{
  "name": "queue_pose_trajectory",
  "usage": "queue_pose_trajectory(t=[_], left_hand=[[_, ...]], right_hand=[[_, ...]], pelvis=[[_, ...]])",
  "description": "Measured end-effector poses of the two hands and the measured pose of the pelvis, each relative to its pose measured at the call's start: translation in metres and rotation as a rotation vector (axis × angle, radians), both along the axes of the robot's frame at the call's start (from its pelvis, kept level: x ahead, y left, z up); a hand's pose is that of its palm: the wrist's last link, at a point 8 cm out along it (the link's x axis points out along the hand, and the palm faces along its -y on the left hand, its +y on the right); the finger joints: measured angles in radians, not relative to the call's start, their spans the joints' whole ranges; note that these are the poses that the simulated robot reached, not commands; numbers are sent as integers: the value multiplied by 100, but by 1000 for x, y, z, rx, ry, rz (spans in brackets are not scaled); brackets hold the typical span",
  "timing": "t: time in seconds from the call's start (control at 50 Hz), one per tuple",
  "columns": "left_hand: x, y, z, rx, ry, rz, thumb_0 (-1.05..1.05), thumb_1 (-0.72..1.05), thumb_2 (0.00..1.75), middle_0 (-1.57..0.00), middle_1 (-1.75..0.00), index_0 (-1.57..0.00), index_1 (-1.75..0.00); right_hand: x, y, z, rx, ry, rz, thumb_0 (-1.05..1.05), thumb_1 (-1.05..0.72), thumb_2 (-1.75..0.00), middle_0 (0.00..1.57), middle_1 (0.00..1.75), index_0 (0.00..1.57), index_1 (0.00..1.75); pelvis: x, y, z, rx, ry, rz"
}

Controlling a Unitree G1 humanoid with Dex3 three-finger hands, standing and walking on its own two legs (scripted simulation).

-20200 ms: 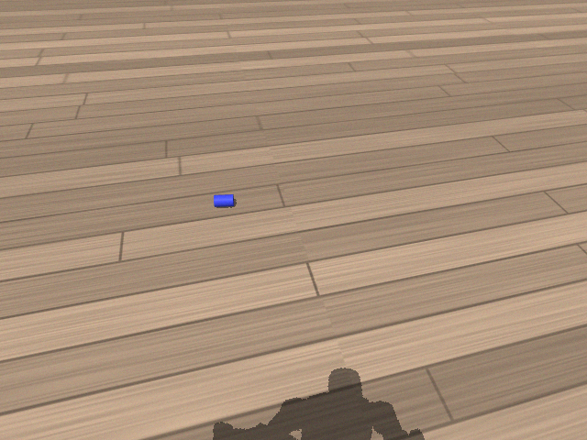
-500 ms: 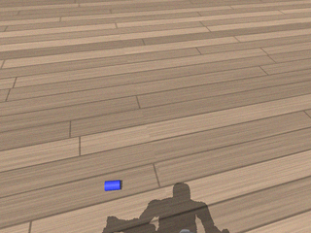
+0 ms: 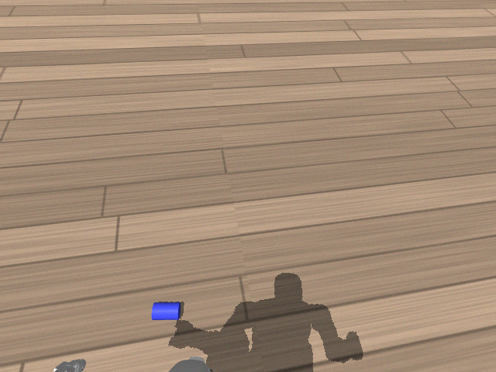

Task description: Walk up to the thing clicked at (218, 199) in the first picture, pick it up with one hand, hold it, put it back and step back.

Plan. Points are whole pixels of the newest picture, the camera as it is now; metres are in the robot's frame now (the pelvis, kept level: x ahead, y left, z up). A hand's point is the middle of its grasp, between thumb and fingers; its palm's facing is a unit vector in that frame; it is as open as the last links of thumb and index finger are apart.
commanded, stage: walk up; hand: left
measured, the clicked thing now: (166, 311) +0.39 +0.28 -0.72
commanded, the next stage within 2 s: none
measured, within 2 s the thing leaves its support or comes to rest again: neither
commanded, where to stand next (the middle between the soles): +0.01 +0.03 m, yaw +2 degrees
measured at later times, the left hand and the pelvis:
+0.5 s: hand out of the picture -0.01 +0.25 -0.10, palm faces +0.00 -0.86 -0.52, open 7.4 cm; pelvis -0.05 -0.04 +0.01, yaw +1 degrees
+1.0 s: hand out of the picture -0.04 +0.25 -0.14, palm faces +0.07 -0.93 -0.35, open 7.4 cm; pelvis -0.07 -0.01 +0.01, yaw +5 degrees
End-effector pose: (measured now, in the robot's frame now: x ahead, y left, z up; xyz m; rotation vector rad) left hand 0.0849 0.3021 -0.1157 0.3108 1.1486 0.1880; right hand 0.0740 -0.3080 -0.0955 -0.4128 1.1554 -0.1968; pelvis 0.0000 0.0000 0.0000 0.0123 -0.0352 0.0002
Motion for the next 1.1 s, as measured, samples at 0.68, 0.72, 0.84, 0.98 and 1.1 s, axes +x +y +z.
queue_pose_trajectory(t=[0.68, 0.72, 0.84, 0.98, 1.1], left_hand=[[-131, 8, 35, 133, 32, 100, 1, 90, 90, -20, -30, -20, -30], [-134, 5, 27, 99, 46, 108, 1, 91, 90, -20, -30, -20, -30], [-133, -13, 17, 36, 22, 88, 1, 91, 90, -20, -30, -20, -30], [-137, -11, 17, 18, 19, 89, 1, 90, 89, -20, -30, -20, -30], [-124, 7, 19, 18, 44, 92, 1, 90, 90, -20, -30, -20, -30]], right_hand=[[-50, -11, -20, 74, 77, 61, 1, -91, -90, 20, 29, 20, 30], [-50, -5, -13, 79, 42, 65, 1, -91, -90, 20, 29, 20, 30], [-41, -4, -1, 79, -29, 61, 1, -90, -90, 21, 30, 20, 30], [-29, 3, 3, 73, -57, 66, 0, -90, -90, 20, 30, 20, 30], [-43, 15, 5, 72, 6, 53, 0, -90, -90, 20, 29, 20, 30]], pelvis=[[-70, -21, 6, 46, -17, 71], [-72, -19, 8, 36, -17, 69], [-74, -21, 10, -7, -29, 68], [-74, -9, 12, -26, -24, 86], [-66, 0, 18, -21, -1, 75]])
